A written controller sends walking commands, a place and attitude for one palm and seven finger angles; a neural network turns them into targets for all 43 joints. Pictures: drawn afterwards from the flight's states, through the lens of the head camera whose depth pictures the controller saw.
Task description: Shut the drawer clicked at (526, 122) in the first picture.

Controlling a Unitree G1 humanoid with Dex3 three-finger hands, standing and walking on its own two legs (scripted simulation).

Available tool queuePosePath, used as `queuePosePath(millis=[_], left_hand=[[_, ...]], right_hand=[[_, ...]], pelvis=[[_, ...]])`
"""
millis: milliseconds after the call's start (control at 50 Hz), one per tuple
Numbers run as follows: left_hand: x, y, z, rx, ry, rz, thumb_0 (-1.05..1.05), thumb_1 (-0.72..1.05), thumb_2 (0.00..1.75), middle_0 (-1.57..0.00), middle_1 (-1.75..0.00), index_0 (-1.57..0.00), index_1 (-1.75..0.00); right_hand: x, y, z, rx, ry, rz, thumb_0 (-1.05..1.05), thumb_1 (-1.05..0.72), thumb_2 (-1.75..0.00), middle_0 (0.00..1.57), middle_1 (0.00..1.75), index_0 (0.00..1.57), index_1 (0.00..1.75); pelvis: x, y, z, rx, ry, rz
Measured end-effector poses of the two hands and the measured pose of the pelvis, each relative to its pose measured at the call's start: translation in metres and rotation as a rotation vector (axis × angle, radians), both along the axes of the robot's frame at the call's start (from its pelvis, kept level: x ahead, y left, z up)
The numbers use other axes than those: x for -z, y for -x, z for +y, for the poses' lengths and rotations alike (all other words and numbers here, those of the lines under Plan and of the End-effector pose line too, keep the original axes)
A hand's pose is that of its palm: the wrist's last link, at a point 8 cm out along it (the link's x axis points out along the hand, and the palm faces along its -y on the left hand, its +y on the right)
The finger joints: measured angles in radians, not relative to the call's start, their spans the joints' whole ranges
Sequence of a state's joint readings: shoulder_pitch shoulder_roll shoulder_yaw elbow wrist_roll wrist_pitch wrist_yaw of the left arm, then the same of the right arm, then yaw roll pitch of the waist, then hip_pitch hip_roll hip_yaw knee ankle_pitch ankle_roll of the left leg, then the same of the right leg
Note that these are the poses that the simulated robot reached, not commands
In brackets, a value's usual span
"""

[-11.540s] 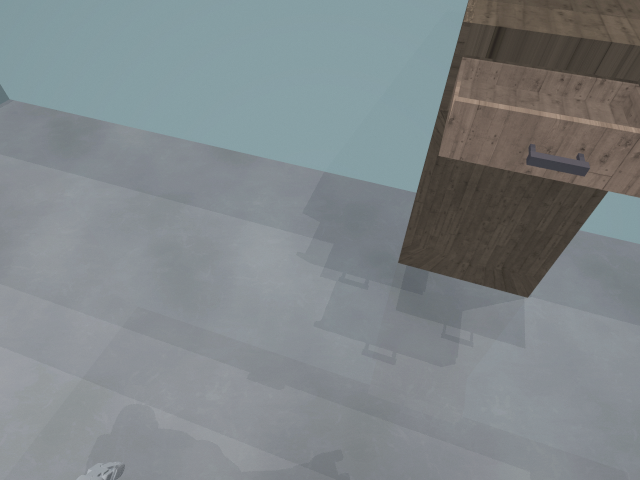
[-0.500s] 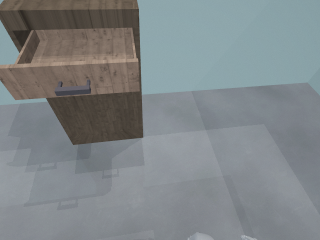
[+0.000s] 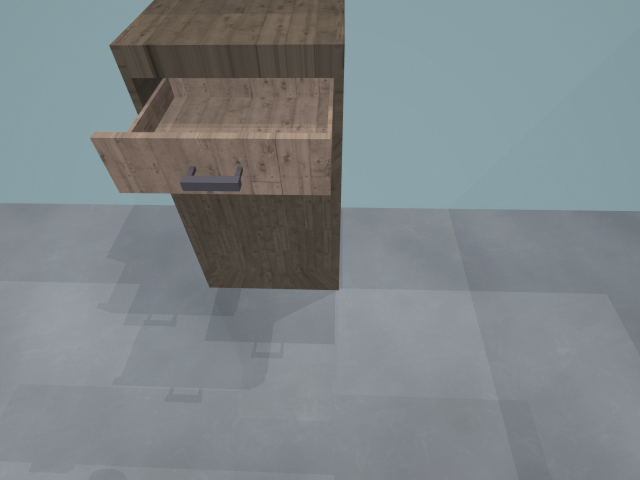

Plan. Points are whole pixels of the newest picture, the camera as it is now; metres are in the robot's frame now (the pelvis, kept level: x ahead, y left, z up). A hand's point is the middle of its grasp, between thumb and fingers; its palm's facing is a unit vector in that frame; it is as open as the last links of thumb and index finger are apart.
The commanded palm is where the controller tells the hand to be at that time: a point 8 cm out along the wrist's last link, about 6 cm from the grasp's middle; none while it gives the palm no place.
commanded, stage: take the last steps up to it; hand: left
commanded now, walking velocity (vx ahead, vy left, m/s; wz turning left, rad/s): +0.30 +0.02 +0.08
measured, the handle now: (213, 177) +0.64 +0.27 -0.01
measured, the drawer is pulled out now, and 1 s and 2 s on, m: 0.23 0.23 0.23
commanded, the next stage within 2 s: come to a stop and stand still in 0.82 s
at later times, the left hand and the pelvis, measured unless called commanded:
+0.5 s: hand out of the picture +0.15 +0.22 -0.18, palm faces +0.04 -0.98 -0.17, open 7.4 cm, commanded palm none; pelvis +0.10 +0.04 +0.00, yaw +0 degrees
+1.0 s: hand (239, 397) +0.27 +0.17 -0.17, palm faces +0.09 -0.98 -0.20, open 7.3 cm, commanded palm none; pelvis +0.26 -0.01 +0.00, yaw +1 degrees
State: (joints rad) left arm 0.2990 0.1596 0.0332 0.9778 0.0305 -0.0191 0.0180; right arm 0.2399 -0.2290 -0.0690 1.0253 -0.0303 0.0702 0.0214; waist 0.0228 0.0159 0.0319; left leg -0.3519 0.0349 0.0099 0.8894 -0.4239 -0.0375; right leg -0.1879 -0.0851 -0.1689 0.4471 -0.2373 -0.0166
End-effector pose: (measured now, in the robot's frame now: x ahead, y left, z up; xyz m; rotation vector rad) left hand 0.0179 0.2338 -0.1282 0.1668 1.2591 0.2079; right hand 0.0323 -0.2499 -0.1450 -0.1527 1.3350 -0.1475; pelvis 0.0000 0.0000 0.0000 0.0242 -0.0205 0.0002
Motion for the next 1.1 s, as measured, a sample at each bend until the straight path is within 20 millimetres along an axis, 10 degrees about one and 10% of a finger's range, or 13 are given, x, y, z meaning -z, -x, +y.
queuePosePath(millis=[160, 240, 420, 620, 700, 860, 1100], left_hand=[[0.03, 0.07, 0.033, -0.106, 0.066, 0.202, 0.0, 0.9, 0.89, -0.2, -0.3, -0.21, -0.29], [0.027, 0.059, 0.044, -0.086, 0.082, 0.244, 0.01, 0.91, 0.89, -0.19, -0.3, -0.2, -0.29], [0.019, -0.056, 0.048, -0.032, 0.074, 0.08, 0.0, 0.91, 0.9, -0.19, -0.3, -0.2, -0.29], [0.02, -0.238, 0.003, 0.117, 0.049, -0.111, 0.0, 0.91, 0.9, -0.19, -0.3, -0.2, -0.29], [0.02, -0.276, -0.017, 0.108, 0.035, -0.191, 0.0, 0.91, 0.89, -0.19, -0.3, -0.2, -0.29], [0.004, -0.266, -0.018, 0.019, -0.005, -0.095, -0.02, 0.95, 0.89, -0.2, -0.3, -0.21, -0.29], [0.028, -0.229, -0.022, -0.077, 0.088, 0.123, 0.0, 0.91, 0.89, -0.2, -0.3, -0.2, -0.29]], right_hand=[[-0.008, -0.04, 0.043, -0.069, 0.046, -0.11, 0.0, -0.9, -0.9, 0.19, 0.3, 0.2, 0.3], [-0.013, -0.031, 0.064, -0.035, 0.038, -0.098, 0.0, -0.91, -0.9, 0.19, 0.3, 0.2, 0.3], [-0.005, 0.015, 0.094, 0.057, -0.029, 0.118, 0.0, -0.9, -0.9, 0.2, 0.3, 0.2, 0.3], [0.013, 0.014, 0.078, 0.17, -0.081, 0.315, 0.0, -0.9, -0.9, 0.2, 0.3, 0.21, 0.3], [0.025, -0.026, 0.049, 0.158, -0.078, 0.32, 0.0, -0.9, -0.9, 0.2, 0.3, 0.21, 0.3], [0.012, -0.183, 0.002, 0.052, -0.019, 0.026, 0.0, -0.91, -0.9, 0.19, 0.3, 0.2, 0.3], [-0.003, -0.324, 0.03, -0.061, 0.002, -0.156, 0.0, -0.91, -0.9, 0.19, 0.3, 0.2, 0.3]], pelvis=[[0.011, -0.014, 0.035, -0.019, 0.035, 0.0], [0.004, -0.03, 0.045, -0.018, 0.044, -0.011], [0.0, -0.074, 0.048, -0.014, 0.02, -0.016], [0.021, -0.153, 0.014, 0.007, 0.008, -0.011], [0.028, -0.181, -0.005, -0.004, 0.01, -0.024], [0.006, -0.222, -0.019, -0.018, 0.02, -0.005], [0.008, -0.276, 0.001, -0.011, 0.057, -0.01]])
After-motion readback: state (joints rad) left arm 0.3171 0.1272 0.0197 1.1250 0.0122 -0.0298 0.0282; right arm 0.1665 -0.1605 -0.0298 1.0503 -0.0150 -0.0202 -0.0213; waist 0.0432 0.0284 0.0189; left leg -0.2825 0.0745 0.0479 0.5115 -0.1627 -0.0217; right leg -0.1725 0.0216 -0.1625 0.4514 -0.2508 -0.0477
